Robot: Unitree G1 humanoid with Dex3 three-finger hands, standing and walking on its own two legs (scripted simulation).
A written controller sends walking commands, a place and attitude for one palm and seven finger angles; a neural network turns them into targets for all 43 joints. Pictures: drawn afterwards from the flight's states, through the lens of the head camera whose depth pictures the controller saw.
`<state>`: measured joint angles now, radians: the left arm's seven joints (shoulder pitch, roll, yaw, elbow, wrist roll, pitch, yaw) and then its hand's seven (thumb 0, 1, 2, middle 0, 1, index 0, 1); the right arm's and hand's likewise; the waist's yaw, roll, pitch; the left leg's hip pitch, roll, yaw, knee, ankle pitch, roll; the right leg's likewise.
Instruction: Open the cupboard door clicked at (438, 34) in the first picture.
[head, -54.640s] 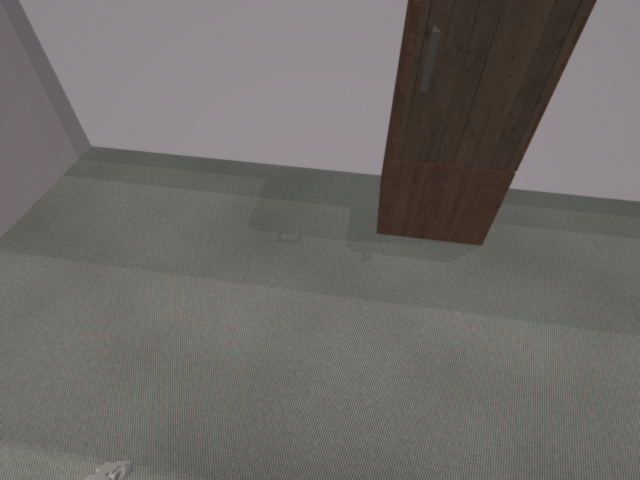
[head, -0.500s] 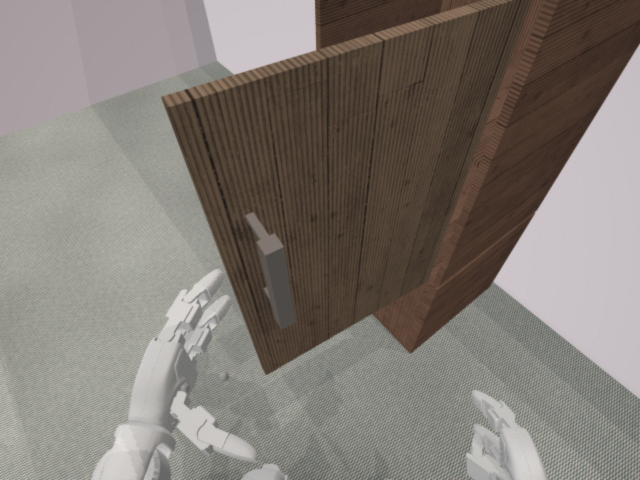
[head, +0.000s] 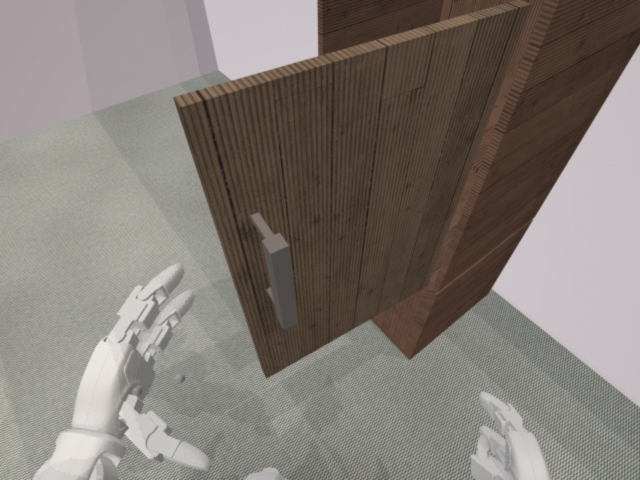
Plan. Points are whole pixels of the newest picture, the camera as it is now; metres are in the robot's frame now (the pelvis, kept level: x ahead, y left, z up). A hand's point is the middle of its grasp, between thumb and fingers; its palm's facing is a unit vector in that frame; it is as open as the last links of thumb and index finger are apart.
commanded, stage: draw the hand back to the body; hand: left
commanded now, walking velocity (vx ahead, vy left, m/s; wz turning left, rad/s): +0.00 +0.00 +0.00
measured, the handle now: (274, 274) +0.35 +0.08 +0.08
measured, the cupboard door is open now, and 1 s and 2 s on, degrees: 83 83 83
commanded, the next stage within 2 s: step back with the hand held close in 1.40 s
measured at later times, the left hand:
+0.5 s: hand (83, 372) +0.20 +0.23 +0.14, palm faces +0.20 -0.94 -0.27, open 15.1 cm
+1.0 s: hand out of the picture +0.22 +0.28 +0.21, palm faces +0.42 -0.81 -0.41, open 9.3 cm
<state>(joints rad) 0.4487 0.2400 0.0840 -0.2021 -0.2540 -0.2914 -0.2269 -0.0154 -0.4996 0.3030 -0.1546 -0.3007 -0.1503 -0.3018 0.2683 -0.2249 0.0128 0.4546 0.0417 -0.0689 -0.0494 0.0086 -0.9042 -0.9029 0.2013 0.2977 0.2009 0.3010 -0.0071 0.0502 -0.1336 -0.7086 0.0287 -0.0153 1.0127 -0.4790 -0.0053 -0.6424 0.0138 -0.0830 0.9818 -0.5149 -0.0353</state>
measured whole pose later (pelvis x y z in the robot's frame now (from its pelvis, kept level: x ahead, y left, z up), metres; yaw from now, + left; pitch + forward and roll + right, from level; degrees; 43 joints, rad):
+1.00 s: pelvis +0.03 +0.02 +0.06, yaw -1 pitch -2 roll +0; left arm 0.50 0.35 0.32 -0.41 -0.07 -0.04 0.12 0.00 0.56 0.76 -0.20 -0.30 -0.19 -0.30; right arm 0.21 -0.22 0.03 0.60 0.01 -0.10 -0.08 0.01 -0.90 -0.90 0.20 0.30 0.20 0.30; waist 0.07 0.05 -0.01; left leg -0.15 0.00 0.04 0.47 -0.28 0.02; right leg -0.09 0.00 -0.03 0.43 -0.30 0.00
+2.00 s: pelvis -0.03 +0.03 +0.06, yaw -3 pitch +0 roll -1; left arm 0.57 0.45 0.42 -0.52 -0.06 -0.14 0.14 0.01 0.89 0.90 -0.22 -0.30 -0.21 -0.30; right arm 0.17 -0.22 -0.02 0.55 0.02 0.02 -0.09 0.01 -0.90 -0.90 0.20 0.30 0.20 0.30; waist 0.00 0.00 0.04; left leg -0.30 0.01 0.07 0.50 -0.20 0.04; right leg -0.26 0.01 0.00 0.45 -0.19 0.01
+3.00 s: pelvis -0.24 +0.05 +0.04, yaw -7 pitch -2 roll +0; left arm 0.61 0.51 0.50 -0.60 -0.08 -0.20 0.14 0.01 0.88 0.90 -0.22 -0.30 -0.22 -0.30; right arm 0.28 -0.20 0.02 0.68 0.02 -0.07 -0.06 0.01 -0.90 -0.90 0.20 0.30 0.20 0.30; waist 0.02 -0.04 -0.07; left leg -0.48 0.01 0.09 0.60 -0.08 0.05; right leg 0.02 0.04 -0.02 0.58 -0.54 -0.03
